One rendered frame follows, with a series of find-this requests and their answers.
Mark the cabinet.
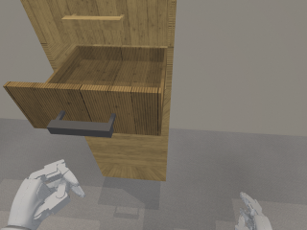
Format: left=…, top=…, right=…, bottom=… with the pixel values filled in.
left=20, top=0, right=177, bottom=182

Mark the left robot hand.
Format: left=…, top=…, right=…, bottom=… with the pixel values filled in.
left=8, top=159, right=86, bottom=230

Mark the right robot hand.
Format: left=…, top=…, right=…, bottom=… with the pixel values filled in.
left=235, top=192, right=272, bottom=230

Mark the drawer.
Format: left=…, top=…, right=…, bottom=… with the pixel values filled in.
left=3, top=45, right=168, bottom=136

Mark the handle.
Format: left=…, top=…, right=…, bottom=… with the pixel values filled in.
left=47, top=110, right=116, bottom=138
left=61, top=15, right=124, bottom=31

